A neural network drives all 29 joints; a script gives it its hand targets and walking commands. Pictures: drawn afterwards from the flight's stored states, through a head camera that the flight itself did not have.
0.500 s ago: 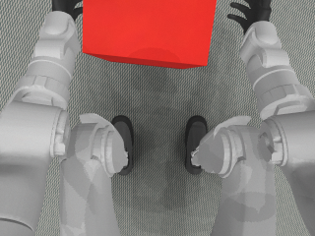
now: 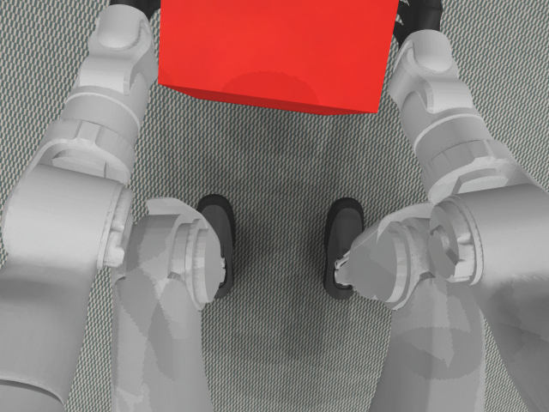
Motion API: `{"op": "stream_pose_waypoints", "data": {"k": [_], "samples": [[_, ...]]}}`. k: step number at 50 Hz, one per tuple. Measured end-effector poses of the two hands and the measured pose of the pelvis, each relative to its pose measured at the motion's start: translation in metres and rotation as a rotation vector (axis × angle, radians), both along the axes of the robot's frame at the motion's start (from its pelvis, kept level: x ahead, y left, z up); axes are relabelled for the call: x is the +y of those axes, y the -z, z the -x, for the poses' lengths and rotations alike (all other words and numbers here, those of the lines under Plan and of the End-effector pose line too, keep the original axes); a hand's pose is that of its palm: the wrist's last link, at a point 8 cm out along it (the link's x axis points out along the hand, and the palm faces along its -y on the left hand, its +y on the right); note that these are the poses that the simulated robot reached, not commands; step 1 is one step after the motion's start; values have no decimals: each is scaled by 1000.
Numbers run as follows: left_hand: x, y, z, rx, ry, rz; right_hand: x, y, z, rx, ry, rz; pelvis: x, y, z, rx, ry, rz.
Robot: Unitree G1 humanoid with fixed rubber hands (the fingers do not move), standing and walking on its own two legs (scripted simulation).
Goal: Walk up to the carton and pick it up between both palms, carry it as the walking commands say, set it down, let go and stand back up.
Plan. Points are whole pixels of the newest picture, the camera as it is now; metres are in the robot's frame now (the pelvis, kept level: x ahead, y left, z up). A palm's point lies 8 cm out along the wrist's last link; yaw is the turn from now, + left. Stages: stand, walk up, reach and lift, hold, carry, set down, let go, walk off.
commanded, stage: reach and lift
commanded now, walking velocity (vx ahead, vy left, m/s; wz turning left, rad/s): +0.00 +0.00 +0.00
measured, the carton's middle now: (271, 46) +0.51 +0.04 -0.26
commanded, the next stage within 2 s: none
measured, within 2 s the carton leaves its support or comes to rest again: leaves its support in 0.58 s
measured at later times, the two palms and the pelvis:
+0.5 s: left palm out of the picture +0.53 +0.19 -0.19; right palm (417, 22) +0.53 -0.12 -0.18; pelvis +0.00 +0.00 -0.02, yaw +1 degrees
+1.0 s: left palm out of the picture +0.53 +0.19 -0.12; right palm (450, 7) +0.52 -0.13 -0.12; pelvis +0.01 +0.00 +0.00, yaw +2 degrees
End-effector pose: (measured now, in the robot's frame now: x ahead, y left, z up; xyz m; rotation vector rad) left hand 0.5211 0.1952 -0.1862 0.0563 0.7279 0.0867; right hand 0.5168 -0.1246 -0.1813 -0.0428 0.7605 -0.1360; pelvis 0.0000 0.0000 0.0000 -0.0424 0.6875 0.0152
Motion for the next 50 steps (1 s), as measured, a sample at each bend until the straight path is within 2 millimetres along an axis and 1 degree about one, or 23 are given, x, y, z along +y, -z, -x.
{"op": "stream_pose_waypoints", "data": {"k": [10,17,24,28,32,36,42,50], "samples": [[-1,1,-3,7,0,8,1,0,-1,-7,16,7,1,1,2,-1,-22,12],[0,0,-9,31,16,0,2,0,-5,1,28,-5,-1,12,3,-12,-38,16],[-1,0,-9,44,28,-17,2,0,-9,10,23,-12,1,23,1,-24,-30,12],[-6,2,-8,41,30,-12,-2,-3,-10,6,23,-5,1,26,0,-25,-28,8],[-12,0,-9,22,26,4,-8,-10,-12,-15,35,-6,-1,26,-2,-26,-26,7],[-15,-10,-10,1,19,13,-11,-20,-11,-37,52,-22,-3,24,-3,-28,-26,4],[-10,-33,-9,-7,10,3,-6,-34,-8,-47,56,-46,-5,17,-5,-23,-24,0],[-6,-66,-10,-22,8,1,-3,-62,-7,-66,56,-54,-5,3,-8,9,-26,-1]]}}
